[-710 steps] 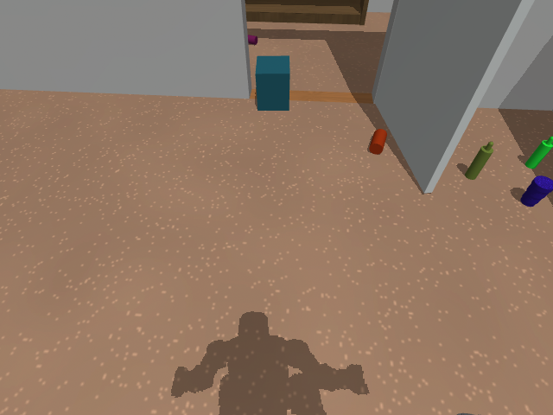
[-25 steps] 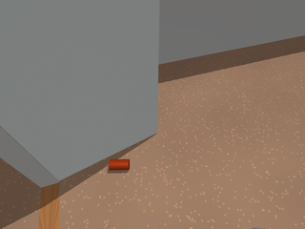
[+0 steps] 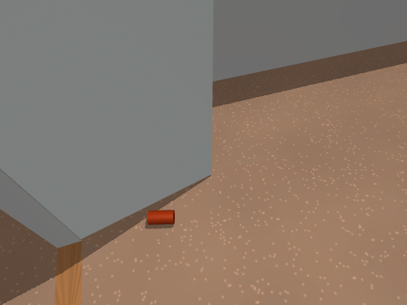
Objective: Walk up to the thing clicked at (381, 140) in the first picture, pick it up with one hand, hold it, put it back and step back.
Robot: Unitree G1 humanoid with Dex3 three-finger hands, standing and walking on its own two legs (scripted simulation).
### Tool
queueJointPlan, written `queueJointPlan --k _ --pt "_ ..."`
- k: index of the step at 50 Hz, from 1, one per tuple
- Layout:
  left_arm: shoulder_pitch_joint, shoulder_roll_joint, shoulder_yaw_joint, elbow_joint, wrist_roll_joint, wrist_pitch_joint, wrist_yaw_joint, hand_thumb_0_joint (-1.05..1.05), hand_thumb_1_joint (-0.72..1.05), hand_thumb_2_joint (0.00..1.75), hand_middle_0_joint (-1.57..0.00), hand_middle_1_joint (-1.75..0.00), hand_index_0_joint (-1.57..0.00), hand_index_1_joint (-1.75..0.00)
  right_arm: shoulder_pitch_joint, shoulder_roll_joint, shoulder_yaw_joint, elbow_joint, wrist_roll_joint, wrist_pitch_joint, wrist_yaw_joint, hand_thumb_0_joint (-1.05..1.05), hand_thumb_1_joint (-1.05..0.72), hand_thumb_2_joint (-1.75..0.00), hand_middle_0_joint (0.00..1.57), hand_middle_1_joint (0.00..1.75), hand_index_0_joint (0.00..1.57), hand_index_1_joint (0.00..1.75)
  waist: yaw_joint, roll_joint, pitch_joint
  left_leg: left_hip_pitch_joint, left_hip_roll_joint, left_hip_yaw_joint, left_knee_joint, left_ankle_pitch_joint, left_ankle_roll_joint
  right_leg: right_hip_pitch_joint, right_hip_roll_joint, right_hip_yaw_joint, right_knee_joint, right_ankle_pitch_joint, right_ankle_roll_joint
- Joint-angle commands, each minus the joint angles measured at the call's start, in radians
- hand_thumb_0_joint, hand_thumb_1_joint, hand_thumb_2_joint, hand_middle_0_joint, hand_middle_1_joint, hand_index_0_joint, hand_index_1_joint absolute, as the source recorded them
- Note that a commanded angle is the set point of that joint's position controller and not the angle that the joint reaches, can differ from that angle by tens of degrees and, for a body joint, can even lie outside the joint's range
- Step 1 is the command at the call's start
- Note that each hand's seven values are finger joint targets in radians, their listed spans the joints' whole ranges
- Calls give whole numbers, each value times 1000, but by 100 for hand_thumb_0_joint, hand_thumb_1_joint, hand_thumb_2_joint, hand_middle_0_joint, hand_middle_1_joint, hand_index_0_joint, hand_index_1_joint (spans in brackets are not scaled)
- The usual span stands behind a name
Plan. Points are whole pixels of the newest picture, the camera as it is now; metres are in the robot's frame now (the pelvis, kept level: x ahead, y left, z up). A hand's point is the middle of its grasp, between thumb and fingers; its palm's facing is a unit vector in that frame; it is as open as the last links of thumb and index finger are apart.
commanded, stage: stand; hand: left
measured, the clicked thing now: (161, 217) +0.62 +0.26 -0.75
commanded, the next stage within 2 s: walk up in 0.72 s
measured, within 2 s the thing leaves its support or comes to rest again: neither
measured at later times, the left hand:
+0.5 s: hand out of the picture +0.09 +0.25 -0.15, palm faces -0.02 -0.94 -0.34, open 7.4 cm
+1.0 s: hand out of the picture +0.05 +0.31 -0.16, palm faces +0.05 -0.93 -0.37, open 7.4 cm
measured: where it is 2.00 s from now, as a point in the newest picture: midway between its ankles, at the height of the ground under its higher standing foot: outside the picture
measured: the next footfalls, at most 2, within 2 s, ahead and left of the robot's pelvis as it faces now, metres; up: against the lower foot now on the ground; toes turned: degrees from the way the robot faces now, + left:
left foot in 1.04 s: +0.16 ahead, +0.19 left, +0.00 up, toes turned +4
right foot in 1.46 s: +0.18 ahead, -0.12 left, +0.00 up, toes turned -2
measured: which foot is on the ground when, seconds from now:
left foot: down 0.00-0.78, up 0.80-1.00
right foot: down 0.00-1.00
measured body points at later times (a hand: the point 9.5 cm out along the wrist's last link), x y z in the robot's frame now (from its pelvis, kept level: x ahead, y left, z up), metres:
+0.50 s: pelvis +0.01 +0.00 +0.00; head +0.01 -0.01 +0.45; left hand +0.09 +0.29 -0.13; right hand +0.09 -0.30 -0.13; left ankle -0.01 +0.12 -0.75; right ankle +0.02 -0.12 -0.75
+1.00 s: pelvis +0.04 +0.03 -0.01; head +0.05 +0.04 +0.44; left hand +0.04 +0.36 -0.13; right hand +0.11 -0.30 -0.12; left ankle +0.10 +0.18 -0.73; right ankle +0.02 -0.12 -0.75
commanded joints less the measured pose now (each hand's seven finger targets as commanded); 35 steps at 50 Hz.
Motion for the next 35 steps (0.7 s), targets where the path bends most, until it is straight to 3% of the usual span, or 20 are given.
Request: queueJointPlan --k 1,7,10,19,27,33,35 --pt "-55 216 37 -61 -1 -24 16 0 90 90 -20 -30 -20 -30 -48 -213 -32 -61 3 -21 -16 0 -90 -90 20 30 20 30 -1 -8 -85 -4 133 -101 -54 137 15 42 -118 106 -33 133 -21" --pt "-55 212 37 -59 0 -24 18 0 90 90 -20 -30 -20 -30 -51 -219 -35 -63 4 -20 -19 0 -90 -90 20 30 20 30 0 -14 -87 18 135 -99 -54 158 17 45 -120 104 -38 152 -21" --pt "-61 216 39 -59 0 -21 19 0 90 90 -20 -30 -20 -30 -48 -213 -33 -63 4 -18 -19 0 -90 -90 20 30 20 30 -1 -3 -60 -17 130 -101 -65 108 12 46 -117 101 -47 103 -22" --pt "-63 218 43 -64 0 -23 17 0 90 90 -20 -30 -20 -30 -46 -217 -33 -71 2 -22 -22 0 -90 -90 20 30 20 30 1 -1 -91 16 137 -99 -59 174 13 64 -122 101 -39 169 -26" --pt "-61 209 40 -60 1 -19 16 0 90 90 -20 -30 -20 -30 -51 -215 -31 -73 5 -21 -22 0 -90 -90 20 30 20 30 6 -6 -57 2 136 -103 -72 127 10 46 -115 99 -50 109 -25" --pt "-59 216 43 -63 0 -20 16 0 90 90 -20 -30 -20 -30 -37 -220 -30 -72 3 -23 -23 0 -90 -90 20 30 20 30 5 4 -80 8 138 -100 -69 147 13 71 -122 104 -46 149 -29" --pt "-56 213 42 -59 -1 -19 17 0 90 90 -20 -30 -20 -30 -39 -214 -28 -72 4 -21 -22 0 -90 -90 20 30 20 30 6 -8 -56 -8 135 -103 -76 111 11 52 -117 100 -58 103 -25"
